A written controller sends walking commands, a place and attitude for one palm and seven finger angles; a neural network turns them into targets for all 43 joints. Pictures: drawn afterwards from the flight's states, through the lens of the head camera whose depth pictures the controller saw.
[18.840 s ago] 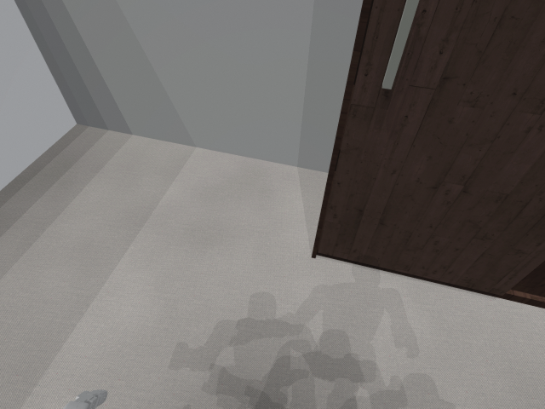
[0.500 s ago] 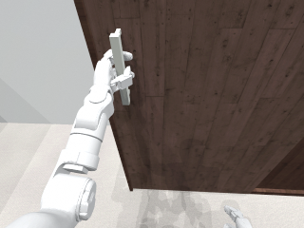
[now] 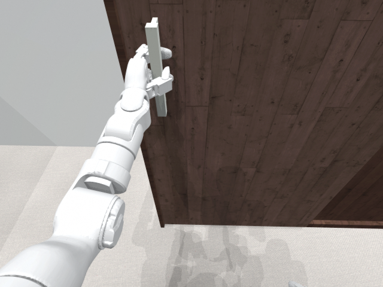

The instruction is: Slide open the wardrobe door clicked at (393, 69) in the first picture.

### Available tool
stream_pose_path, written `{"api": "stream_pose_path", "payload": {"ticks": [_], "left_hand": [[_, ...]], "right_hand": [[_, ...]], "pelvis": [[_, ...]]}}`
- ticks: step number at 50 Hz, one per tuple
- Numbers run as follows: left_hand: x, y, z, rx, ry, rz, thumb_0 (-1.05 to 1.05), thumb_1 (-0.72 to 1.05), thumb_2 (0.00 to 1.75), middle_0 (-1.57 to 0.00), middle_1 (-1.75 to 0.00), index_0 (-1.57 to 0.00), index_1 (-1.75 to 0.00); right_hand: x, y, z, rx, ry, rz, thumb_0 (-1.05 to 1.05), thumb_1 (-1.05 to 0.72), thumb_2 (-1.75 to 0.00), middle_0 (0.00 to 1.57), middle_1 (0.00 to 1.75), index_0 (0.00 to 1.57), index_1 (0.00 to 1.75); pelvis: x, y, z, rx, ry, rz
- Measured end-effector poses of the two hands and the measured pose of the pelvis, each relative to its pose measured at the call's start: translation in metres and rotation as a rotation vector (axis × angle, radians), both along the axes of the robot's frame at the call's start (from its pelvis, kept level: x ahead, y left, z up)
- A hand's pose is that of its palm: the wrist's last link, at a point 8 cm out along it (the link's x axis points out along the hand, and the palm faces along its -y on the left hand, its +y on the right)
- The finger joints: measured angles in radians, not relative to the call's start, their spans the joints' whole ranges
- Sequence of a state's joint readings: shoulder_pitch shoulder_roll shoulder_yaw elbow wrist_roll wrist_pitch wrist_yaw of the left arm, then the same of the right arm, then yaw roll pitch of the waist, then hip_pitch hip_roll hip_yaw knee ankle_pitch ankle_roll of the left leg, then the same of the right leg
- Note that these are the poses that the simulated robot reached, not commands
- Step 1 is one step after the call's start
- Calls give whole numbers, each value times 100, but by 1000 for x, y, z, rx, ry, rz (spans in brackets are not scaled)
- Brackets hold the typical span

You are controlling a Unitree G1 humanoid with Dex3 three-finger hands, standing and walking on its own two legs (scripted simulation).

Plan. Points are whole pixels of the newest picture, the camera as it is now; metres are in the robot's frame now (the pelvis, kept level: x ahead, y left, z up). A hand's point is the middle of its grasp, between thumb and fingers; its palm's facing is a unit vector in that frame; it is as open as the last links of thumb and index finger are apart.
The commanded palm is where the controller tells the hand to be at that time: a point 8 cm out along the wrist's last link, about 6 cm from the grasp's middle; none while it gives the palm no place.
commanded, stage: step sideways, sliding the door along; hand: left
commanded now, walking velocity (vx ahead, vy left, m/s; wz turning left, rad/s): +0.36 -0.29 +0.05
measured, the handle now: (158, 71) +0.51 +0.11 +0.20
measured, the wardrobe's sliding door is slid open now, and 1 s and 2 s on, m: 0.00 0.01 0.14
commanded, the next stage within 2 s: none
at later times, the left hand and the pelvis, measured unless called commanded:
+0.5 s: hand (168, 84) +0.47 +0.08 +0.20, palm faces +0.09 -0.99 -0.04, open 5.8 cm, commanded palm +0.45 +0.08 +0.20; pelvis +0.03 -0.04 -0.01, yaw -3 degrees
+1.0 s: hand (179, 83) +0.48 +0.06 +0.19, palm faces +0.38 -0.92 -0.08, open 6.2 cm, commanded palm +0.44 +0.02 +0.20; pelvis +0.10 -0.16 +0.00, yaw +7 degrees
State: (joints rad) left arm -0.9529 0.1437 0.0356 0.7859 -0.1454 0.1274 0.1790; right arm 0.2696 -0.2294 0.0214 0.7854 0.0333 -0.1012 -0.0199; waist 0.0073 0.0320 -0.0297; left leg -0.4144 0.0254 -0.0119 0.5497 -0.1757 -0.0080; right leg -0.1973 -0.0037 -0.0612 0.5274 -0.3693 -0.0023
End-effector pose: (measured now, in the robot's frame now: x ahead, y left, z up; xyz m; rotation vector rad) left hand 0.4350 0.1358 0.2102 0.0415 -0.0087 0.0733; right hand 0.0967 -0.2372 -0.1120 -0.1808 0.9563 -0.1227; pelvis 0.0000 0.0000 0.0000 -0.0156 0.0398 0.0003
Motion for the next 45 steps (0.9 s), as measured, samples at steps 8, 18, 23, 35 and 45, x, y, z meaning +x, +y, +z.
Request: {"api": "stream_pose_path", "payload": {"ticks": [8,18,23,35,45], "left_hand": [[4,4,-6,70,-129,-42,-4,71,83,-42,-140,-28,-140],[7,1,-10,52,-206,-1,-4,72,85,-45,-140,-29,-140],[7,2,-17,31,-284,-2,-6,73,84,-46,-140,-28,-140],[3,-11,-18,71,-286,154,-6,76,86,-45,-140,-20,-140],[3,-22,-18,108,-293,283,-6,74,87,-46,-140,-18,-136]], "right_hand": [[-8,-10,-5,-25,-48,-150,1,-90,-90,20,30,20,30],[9,-31,-11,-70,126,-49,1,-91,-90,20,30,20,30],[59,-39,-11,-56,36,-35,1,-91,-90,20,30,20,30],[179,-37,3,62,-120,219,1,-90,-90,20,30,20,30],[243,-96,9,10,-198,242,1,-91,-90,20,30,20,30]], "pelvis": [[-5,-3,-8,13,-45,-94],[23,-25,0,46,-80,-35],[31,-31,-11,23,-100,-56],[64,-115,-13,-31,-99,52],[90,-151,-9,3,-66,107]]}}
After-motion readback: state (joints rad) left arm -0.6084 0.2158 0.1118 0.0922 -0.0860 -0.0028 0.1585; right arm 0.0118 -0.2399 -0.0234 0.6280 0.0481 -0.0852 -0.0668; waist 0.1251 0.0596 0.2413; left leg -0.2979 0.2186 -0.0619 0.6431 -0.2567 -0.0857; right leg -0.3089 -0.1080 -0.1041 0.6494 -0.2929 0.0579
